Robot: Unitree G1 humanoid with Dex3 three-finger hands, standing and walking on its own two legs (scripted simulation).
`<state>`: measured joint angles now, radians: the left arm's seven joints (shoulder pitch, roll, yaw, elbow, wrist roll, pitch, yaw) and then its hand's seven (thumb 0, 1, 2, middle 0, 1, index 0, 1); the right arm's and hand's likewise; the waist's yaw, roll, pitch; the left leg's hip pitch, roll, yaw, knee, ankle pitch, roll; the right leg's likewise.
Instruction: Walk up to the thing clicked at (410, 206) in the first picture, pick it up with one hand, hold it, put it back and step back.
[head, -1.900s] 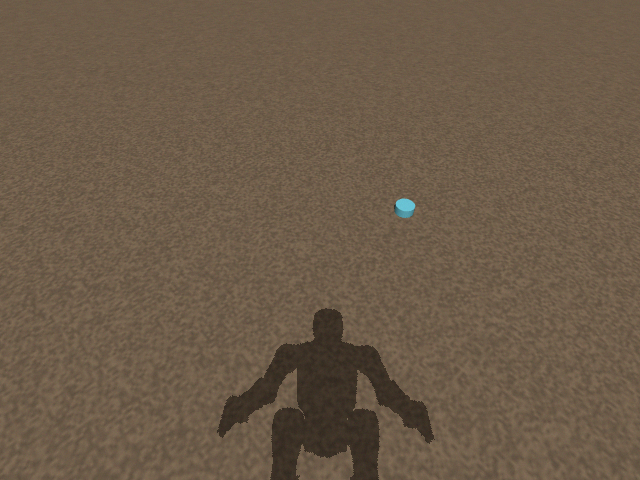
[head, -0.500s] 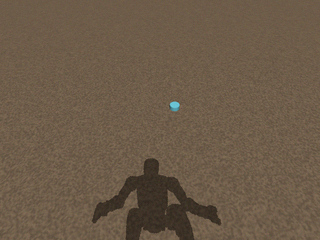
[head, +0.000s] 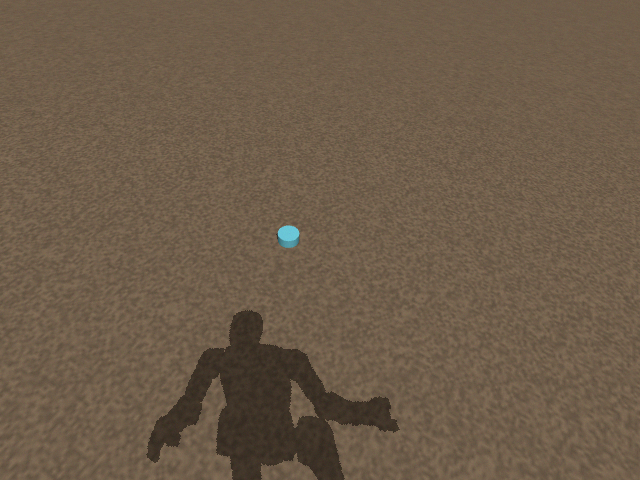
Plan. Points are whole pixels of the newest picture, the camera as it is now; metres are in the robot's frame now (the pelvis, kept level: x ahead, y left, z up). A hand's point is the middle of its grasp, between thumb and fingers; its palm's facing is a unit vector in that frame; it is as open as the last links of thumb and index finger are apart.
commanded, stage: walk up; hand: left
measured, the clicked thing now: (288, 236) +1.19 +0.15 -0.73
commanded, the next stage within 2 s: none
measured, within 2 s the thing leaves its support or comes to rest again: neither
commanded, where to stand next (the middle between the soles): +0.78 -0.05 m, yaw -6 degrees
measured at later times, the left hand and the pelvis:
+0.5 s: hand (217, 320) +0.40 +0.20 -0.11, palm faces -0.14 -0.91 -0.39, open 7.4 cm; pelvis +0.24 -0.05 +0.00, yaw -6 degrees
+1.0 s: hand (200, 281) +0.50 +0.26 -0.14, palm faces -0.16 -0.92 -0.36, open 7.4 cm; pelvis +0.44 -0.02 +0.01, yaw -7 degrees
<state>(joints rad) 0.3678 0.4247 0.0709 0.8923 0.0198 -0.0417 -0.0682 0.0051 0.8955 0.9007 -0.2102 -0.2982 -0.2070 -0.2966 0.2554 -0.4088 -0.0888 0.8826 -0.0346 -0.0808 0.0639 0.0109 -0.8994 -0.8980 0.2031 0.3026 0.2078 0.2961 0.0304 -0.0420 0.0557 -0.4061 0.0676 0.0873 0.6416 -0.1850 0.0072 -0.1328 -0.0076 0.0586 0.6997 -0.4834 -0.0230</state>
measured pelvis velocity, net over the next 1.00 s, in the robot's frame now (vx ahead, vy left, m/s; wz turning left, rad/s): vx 0.44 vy -0.02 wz -0.13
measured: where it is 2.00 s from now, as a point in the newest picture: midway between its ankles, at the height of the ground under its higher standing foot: (331, 337)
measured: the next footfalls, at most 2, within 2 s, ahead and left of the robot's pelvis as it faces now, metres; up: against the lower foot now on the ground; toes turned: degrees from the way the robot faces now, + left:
right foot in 0.40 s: +0.34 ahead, -0.17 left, +0.00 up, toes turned -8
left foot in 0.88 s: +0.56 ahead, +0.08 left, +0.00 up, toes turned -2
